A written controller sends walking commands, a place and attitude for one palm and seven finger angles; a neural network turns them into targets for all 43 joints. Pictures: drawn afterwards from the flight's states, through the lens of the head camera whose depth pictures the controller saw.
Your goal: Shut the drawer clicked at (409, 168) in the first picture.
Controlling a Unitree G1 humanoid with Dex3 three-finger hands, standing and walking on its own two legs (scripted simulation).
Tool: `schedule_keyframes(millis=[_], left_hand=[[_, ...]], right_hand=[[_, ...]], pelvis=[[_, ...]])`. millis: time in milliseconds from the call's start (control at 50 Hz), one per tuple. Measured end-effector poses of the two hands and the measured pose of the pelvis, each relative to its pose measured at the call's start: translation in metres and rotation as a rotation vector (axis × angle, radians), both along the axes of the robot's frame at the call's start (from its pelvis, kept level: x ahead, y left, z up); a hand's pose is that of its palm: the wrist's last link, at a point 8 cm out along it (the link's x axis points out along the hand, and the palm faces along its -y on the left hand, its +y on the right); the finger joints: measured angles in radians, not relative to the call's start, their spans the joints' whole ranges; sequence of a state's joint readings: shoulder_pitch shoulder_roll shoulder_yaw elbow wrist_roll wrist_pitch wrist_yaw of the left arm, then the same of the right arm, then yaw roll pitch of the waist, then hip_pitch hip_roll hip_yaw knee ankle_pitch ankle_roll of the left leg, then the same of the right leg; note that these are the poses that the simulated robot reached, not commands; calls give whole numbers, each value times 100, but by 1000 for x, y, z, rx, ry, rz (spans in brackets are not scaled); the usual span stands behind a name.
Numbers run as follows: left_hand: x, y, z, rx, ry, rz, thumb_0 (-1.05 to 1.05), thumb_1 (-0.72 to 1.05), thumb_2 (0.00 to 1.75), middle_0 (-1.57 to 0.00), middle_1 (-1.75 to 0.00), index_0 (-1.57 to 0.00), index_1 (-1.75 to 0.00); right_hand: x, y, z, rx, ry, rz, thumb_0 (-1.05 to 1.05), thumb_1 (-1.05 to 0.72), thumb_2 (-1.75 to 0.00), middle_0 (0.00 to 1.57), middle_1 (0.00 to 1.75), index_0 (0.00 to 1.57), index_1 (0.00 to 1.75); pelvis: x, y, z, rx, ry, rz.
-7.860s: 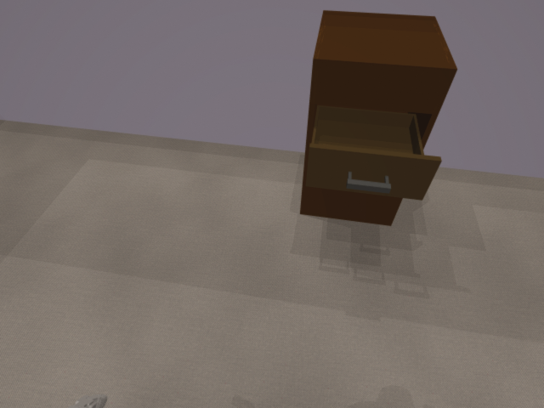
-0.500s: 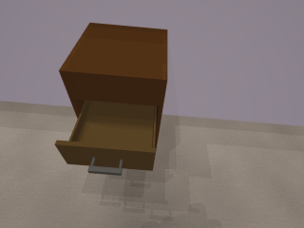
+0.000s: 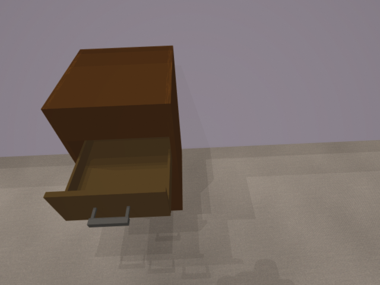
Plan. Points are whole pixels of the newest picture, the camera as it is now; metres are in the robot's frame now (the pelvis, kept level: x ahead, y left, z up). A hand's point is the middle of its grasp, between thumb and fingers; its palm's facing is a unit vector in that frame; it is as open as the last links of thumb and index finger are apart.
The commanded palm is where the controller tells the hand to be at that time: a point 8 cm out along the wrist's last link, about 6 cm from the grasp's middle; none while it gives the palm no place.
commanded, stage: come to a stop and stand still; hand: left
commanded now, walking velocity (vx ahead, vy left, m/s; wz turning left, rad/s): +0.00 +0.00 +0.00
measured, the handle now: (110, 215) +0.39 +0.29 -0.25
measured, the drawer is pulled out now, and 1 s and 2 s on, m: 0.24 0.24 0.24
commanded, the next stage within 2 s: look again from close up in 0.74 s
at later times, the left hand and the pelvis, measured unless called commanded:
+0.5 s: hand out of the picture -0.01 +0.14 -0.17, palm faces +0.08 -0.99 -0.14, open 7.3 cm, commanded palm none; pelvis +0.02 +0.00 +0.00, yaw +1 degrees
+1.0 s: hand out of the picture +0.04 +0.20 -0.17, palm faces +0.00 -0.97 -0.23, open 7.4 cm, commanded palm none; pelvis +0.03 +0.02 +0.00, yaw +0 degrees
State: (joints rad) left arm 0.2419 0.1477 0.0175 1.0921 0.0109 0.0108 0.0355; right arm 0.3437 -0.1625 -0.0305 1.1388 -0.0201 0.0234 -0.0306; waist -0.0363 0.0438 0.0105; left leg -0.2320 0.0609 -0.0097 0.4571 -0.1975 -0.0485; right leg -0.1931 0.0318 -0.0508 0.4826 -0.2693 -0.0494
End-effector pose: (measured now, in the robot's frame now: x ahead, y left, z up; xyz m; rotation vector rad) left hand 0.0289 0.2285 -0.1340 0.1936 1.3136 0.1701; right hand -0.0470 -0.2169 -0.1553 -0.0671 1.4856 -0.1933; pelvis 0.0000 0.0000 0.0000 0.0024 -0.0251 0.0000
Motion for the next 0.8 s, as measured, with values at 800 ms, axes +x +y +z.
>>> schedule_keyframes(millis=[800], left_hand=[[-24,-11,-5,-53,113,81,0,91,90,-19,-30,-20,-30]], right_hand=[[78,8,9,-22,-83,87,1,-92,-90,20,30,20,30]], pelvis=[[35,6,5,4,4,9]])
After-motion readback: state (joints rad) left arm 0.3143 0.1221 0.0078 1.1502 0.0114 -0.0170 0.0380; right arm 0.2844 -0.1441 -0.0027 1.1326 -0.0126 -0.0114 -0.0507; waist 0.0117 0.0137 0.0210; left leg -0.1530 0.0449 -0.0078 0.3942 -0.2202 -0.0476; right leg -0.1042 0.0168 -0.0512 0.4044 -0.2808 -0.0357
